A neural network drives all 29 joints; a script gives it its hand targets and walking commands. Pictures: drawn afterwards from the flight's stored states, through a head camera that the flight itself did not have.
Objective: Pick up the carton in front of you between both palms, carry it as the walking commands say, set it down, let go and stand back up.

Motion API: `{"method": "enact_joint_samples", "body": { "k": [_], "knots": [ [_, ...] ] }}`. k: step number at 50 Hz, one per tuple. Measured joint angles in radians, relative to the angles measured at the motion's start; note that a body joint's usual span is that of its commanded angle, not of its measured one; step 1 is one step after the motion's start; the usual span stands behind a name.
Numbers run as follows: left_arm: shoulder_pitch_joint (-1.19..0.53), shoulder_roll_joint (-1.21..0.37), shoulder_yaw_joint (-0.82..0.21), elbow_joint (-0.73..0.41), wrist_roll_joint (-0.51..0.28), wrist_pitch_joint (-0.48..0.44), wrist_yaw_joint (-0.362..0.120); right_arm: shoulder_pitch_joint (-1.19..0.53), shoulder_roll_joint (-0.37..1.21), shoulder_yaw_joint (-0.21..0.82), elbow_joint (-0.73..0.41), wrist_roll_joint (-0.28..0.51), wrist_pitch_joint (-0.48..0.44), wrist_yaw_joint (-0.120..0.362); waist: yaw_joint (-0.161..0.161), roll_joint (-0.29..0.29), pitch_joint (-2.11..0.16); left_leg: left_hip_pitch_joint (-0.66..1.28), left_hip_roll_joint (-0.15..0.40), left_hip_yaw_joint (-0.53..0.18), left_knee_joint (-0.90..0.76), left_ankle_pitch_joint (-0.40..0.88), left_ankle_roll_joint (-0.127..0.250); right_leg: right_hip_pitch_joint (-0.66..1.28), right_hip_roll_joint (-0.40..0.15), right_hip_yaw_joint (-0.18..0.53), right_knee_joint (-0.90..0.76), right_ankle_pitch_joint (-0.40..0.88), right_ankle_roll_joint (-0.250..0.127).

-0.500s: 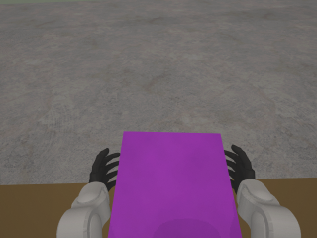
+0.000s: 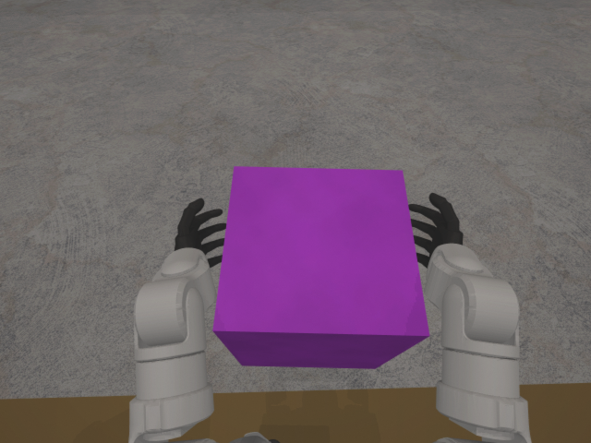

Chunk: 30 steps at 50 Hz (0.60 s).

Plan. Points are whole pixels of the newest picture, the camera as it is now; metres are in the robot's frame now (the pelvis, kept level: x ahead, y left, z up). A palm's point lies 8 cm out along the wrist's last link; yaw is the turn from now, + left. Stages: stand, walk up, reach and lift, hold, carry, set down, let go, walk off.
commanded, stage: carry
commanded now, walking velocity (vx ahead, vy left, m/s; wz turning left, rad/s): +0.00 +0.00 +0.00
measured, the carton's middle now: (312, 279) +0.33 +0.00 +0.03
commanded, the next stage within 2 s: none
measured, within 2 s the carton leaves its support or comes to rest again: neither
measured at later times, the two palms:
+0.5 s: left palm (213, 193) +0.43 +0.14 +0.11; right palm (428, 189) +0.43 -0.17 +0.11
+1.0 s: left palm (218, 205) +0.40 +0.13 +0.12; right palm (448, 203) +0.39 -0.18 +0.12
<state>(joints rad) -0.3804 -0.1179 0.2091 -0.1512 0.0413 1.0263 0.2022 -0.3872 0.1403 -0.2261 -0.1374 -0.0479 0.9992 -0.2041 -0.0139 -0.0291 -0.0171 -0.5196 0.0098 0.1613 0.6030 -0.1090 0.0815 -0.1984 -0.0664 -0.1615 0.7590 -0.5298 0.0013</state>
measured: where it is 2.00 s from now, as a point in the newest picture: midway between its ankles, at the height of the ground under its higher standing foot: outside the picture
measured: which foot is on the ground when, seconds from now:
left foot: down 0.00-1.00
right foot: up 0.00-0.14, down 0.16-1.00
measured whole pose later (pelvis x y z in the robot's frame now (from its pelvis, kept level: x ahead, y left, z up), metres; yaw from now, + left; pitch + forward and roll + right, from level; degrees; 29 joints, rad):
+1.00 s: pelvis +0.07 -0.02 +0.02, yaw -1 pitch +2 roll +1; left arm -0.42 -0.15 0.28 -0.03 0.07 1.00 0.18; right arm -0.45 0.15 -0.28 -0.01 -0.07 0.99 -0.18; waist 0.00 -0.01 -0.05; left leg -0.37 0.04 0.16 0.56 -0.22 0.04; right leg -0.19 0.01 -0.08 0.56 -0.40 -0.04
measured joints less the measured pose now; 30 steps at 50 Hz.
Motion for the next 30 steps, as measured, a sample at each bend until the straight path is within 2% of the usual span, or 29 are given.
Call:
{"method": "enact_joint_samples", "body": {
  "k": [2,3,6,8,9,10,14,21,30],
  "knots": [
    [-0.048,0.023,0.021,0.057,-0.012,-0.009,0.004,-0.057,0.000,-0.015,0.067,0.006,-0.014,-0.002,-0.009,-0.015,0.031,-0.001,-0.006,0.004,0.027,-0.057,0.012,-0.074,0.029,0.080,0.130,-0.050,-0.004],
    [-0.064,0.024,0.034,0.077,-0.015,-0.014,0.005,-0.074,0.002,-0.025,0.089,0.010,-0.019,0.000,-0.010,-0.013,0.044,0.004,-0.004,0.003,0.018,-0.048,-0.003,-0.102,0.045,0.104,0.151,-0.068,-0.010],
    [-0.095,0.006,0.074,0.112,-0.018,-0.034,-0.002,-0.096,0.015,-0.057,0.113,0.012,-0.037,0.015,-0.006,0.000,0.077,0.029,-0.005,0.001,-0.027,-0.052,0.008,-0.137,0.061,0.129,0.023,-0.054,-0.020],
    [-0.110,-0.002,0.086,0.117,-0.022,-0.052,-0.010,-0.100,0.021,-0.071,0.107,0.013,-0.055,0.023,-0.001,0.007,0.095,0.042,-0.006,0.000,-0.041,-0.057,0.008,-0.128,0.060,0.128,-0.112,0.065,-0.020],
    [-0.112,-0.006,0.086,0.117,-0.023,-0.064,-0.014,-0.097,0.021,-0.073,0.100,0.015,-0.064,0.026,0.001,0.012,0.101,0.048,-0.008,-0.002,-0.040,-0.064,0.007,-0.114,0.058,0.123,-0.148,0.158,-0.017],
    [-0.110,-0.011,0.085,0.115,-0.022,-0.074,-0.016,-0.092,0.020,-0.074,0.094,0.015,-0.073,0.027,0.004,0.019,0.104,0.054,-0.007,-0.004,-0.038,-0.073,0.004,-0.103,0.059,0.121,-0.159,0.185,-0.014],
    [-0.092,-0.021,0.071,0.085,-0.018,-0.096,-0.022,-0.080,0.011,-0.062,0.067,0.019,-0.088,0.028,0.016,0.030,0.090,0.061,-0.002,-0.004,-0.022,-0.101,-0.003,-0.094,0.060,0.117,-0.143,0.136,-0.015],
    [-0.036,-0.025,0.045,0.005,-0.020,-0.083,-0.023,-0.043,0.014,-0.036,-0.002,0.022,-0.066,0.021,0.015,0.023,0.046,0.076,0.002,-0.004,-0.001,-0.110,-0.006,-0.070,0.058,0.104,-0.140,0.134,-0.015],
    [-0.022,-0.033,0.047,0.033,0.006,-0.039,-0.024,-0.034,0.011,-0.035,0.036,0.000,-0.024,0.024,0.010,0.021,-0.010,0.129,0.005,-0.012,-0.037,-0.127,-0.028,-0.022,0.059,0.086,-0.166,0.131,-0.022]
  ]
}}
